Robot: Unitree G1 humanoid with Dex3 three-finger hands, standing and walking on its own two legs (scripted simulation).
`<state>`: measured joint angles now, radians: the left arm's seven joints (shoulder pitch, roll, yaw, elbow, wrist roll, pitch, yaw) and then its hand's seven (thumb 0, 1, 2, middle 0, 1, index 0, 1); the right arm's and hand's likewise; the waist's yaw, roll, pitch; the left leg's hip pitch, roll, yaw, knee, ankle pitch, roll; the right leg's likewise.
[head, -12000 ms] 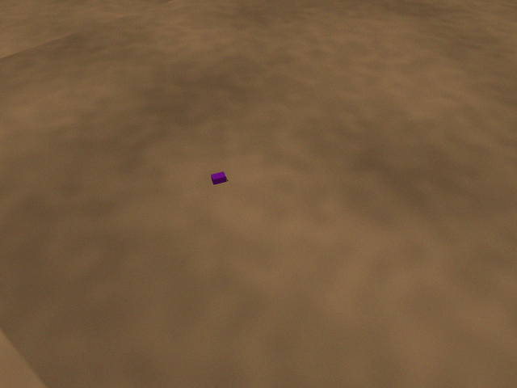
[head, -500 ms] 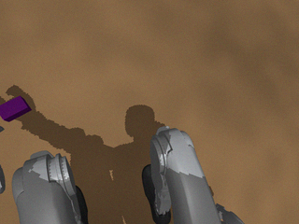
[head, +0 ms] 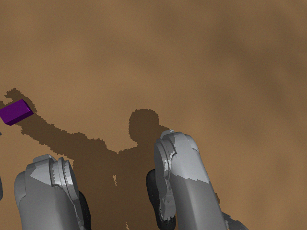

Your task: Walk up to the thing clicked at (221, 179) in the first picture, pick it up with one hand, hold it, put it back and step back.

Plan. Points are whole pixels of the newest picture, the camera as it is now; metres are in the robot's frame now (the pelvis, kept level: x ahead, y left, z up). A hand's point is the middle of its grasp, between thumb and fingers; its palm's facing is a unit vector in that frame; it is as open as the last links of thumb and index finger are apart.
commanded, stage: rise first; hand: left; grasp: from above
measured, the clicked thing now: (16, 112) +0.47 +0.31 -0.30
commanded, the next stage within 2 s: approach in 0.70 s
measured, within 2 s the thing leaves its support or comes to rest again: neither
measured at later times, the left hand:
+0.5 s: hand out of the picture +0.43 +0.34 -0.17, palm faces -0.34 -0.24 -0.91, open 12.5 cm
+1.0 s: hand out of the picture +0.43 +0.33 -0.17, palm faces -0.34 -0.21 -0.92, open 12.8 cm
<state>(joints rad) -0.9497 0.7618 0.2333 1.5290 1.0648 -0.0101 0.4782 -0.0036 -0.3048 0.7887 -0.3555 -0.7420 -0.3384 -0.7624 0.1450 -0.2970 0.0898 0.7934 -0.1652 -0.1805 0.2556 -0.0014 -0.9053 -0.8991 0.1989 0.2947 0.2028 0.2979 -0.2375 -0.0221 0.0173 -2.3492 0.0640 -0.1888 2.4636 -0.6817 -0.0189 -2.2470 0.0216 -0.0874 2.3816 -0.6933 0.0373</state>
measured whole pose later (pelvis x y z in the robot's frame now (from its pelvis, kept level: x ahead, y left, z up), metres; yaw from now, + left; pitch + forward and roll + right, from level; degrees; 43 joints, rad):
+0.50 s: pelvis +0.00 +0.00 +0.00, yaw +0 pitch +31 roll -8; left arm -0.97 0.76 0.23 1.55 1.08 -0.01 0.48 0.00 -0.26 0.76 -0.40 -0.69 -0.38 -0.72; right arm 0.14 -0.30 0.09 0.79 -0.17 -0.18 0.26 0.00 -0.90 -0.90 0.20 0.29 0.20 0.30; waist -0.24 -0.02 0.01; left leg -2.35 0.06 -0.19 2.45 -0.67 -0.02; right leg -2.24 0.02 -0.09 2.37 -0.69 0.04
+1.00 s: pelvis +0.00 +0.00 +0.00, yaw +1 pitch +31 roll -8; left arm -0.99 0.73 0.17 1.57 1.07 -0.01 0.52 0.00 -0.31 0.80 -0.37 -0.69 -0.34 -0.72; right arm 0.15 -0.30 0.09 0.81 -0.18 -0.21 0.26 0.00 -0.90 -0.89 0.20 0.29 0.20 0.30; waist -0.25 -0.03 0.00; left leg -2.35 0.06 -0.18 2.46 -0.66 -0.02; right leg -2.26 0.02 -0.08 2.38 -0.68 0.03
